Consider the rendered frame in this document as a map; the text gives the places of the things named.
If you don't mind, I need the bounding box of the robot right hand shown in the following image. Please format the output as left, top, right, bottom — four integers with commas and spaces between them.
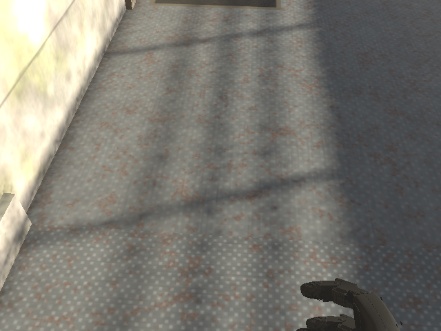
297, 278, 403, 331

